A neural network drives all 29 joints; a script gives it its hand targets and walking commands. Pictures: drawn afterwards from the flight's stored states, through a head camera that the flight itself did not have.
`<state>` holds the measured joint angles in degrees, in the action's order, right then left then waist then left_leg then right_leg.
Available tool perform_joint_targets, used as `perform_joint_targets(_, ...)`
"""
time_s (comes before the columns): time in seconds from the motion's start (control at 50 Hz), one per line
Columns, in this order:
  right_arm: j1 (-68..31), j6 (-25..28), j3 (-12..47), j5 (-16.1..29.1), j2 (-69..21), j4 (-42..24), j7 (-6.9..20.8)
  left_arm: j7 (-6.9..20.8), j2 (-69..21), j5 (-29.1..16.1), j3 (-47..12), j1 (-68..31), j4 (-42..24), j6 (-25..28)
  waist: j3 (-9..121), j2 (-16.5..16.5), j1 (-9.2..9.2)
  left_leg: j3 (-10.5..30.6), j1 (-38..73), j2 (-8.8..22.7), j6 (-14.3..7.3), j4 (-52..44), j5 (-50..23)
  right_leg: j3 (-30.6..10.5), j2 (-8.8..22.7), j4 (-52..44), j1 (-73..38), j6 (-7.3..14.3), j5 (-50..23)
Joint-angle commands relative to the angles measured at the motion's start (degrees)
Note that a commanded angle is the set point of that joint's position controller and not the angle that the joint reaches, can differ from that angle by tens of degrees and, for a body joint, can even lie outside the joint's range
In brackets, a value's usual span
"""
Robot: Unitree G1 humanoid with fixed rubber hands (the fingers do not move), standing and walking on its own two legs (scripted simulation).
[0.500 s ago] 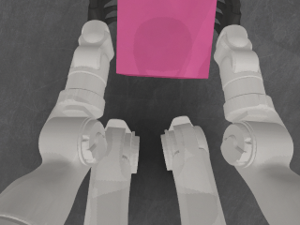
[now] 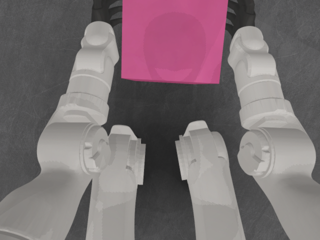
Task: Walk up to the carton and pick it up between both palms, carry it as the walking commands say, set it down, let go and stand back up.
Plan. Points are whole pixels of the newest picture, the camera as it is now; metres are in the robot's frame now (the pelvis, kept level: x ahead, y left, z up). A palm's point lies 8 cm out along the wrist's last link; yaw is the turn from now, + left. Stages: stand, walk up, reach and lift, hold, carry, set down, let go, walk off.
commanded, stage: set down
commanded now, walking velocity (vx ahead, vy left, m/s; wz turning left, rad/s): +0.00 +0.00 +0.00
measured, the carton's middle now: (169, 32) +0.53 -0.03 -0.24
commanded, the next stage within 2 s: none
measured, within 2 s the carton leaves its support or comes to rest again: neither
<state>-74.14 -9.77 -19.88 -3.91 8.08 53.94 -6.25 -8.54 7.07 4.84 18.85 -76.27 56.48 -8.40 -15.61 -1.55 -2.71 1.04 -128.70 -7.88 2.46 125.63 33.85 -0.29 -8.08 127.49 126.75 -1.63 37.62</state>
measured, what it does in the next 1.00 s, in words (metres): stands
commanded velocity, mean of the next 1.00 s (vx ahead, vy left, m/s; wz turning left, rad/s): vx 0.00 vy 0.00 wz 0.00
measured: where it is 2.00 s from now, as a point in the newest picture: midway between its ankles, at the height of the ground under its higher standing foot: (162, 175)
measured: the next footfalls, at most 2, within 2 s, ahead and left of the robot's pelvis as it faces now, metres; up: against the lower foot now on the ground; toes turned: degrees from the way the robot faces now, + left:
none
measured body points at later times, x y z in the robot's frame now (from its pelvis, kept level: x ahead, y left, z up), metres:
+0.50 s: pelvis +0.00 +0.00 -0.01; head +0.35 -0.02 +0.27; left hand +0.54 +0.11 -0.17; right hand +0.52 -0.17 -0.17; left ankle +0.11 +0.11 -0.34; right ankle +0.09 -0.11 -0.34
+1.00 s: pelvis -0.01 +0.00 +0.00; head +0.35 -0.01 +0.26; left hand +0.53 +0.13 -0.18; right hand +0.51 -0.21 -0.18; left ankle +0.11 +0.11 -0.34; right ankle +0.09 -0.11 -0.34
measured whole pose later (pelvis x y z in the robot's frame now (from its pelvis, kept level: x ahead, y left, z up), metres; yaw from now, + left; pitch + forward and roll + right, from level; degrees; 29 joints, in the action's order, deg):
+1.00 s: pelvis -0.01 +0.00 +0.00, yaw -1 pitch +37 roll +0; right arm -76.7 -1.8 -10.1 8.0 17.0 63.2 -6.0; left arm -8.0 15.9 -6.6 7.4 -78.3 63.7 -2.1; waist -18.5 0.1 -2.1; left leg 0.2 -129.0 -5.1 1.3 124.4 32.3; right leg 0.9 -5.7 125.7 127.8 -0.4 34.6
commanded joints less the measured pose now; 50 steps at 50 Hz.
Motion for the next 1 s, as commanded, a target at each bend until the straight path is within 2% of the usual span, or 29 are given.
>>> perform_joint_targets(0.0,-32.4,1.7,20.7,3.9,-48.5,-4.0,15.0,14.0,-49.9,-3.5,-18.8,-30.1,-2.1,1.0,56.4,0.3,-1.58,-3.2,25.8,-2.2,-2.0,-6.4,-19.2,1.7,-0.8,-11.4,-22.1,0.5,-24.4)
perform_joint_targets(0.42,-32.6,2.4,18.1,2.8,-44.1,-2.7,15.1,14.5,-46.0,-3.7,-16.5,-30.9,0.3,1.8,52.3,0.0,-2.24,-2.8,23.8,-1.7,-2.1,-5.5,-17.2,1.3,-0.1,-10.3,-20.7,1.0,-22.4)
perform_joint_targets(0.54,-31.4,3.1,16.1,2.2,-38.6,-2.0,14.0,13.4,-40.5,-3.5,-15.3,-30.1,0.5,2.4,52.7,-0.2,-2.31,-2.8,24.6,-1.5,-1.8,-5.5,-17.3,1.7,0.3,-10.1,-21.1,0.9,-22.2)
perform_joint_targets(0.66,-27.4,4.6,12.2,1.7,-26.2,-0.9,10.8,10.5,-27.6,-3.5,-12.4,-27.6,0.6,3.6,54.2,-0.3,-2.56,-3.0,26.3,-0.9,-1.1,-5.6,-17.1,2.1,0.9,-10.1,-22.8,0.4,-22.2)
perform_joint_targets(0.72,-22.2,6.0,8.0,1.5,-10.9,0.3,6.7,6.8,-12.1,-3.2,-9.0,-23.3,1.2,4.8,55.0,-0.2,-2.35,-3.2,27.9,0.0,-0.5,-6.0,-16.7,2.2,1.6,-10.7,-24.5,0.0,-21.9)
perform_joint_targets(0.78,-15.7,7.6,4.0,2.9,10.3,2.1,1.2,1.9,7.7,-4.4,-6.1,-15.8,2.5,6.2,55.5,0.4,-2.38,-3.0,29.6,1.5,-0.1,-7.0,-16.1,2.0,3.0,-12.3,-25.7,-0.4,-20.9)
perform_joint_targets(0.82,-15.1,8.1,4.8,5.2,12.9,2.8,-0.2,0.6,11.5,-6.7,-7.5,-15.8,2.2,6.6,57.6,0.5,-2.14,-2.5,30.4,2.5,0.0,-7.5,-16.8,1.4,3.6,-12.9,-26.2,-0.1,-21.4)
perform_joint_targets(0.9,-16.4,8.9,9.1,11.1,12.8,3.1,-0.1,0.2,12.8,-10.6,-10.7,-16.7,1.4,7.3,59.7,0.2,0.02,-1.7,30.9,4.0,-0.4,-7.8,-19.0,0.2,4.4,-12.9,-26.0,-0.1,-23.2)
perform_joint_targets(0.98,-16.4,9.4,11.0,13.8,14.8,4.2,0.5,0.7,13.6,-13.1,-12.8,-17.0,1.3,7.6,60.8,-0.3,-0.36,-1.3,30.4,4.9,-0.7,-7.8,-19.5,-0.5,5.1,-12.7,-25.5,-0.1,-23.9)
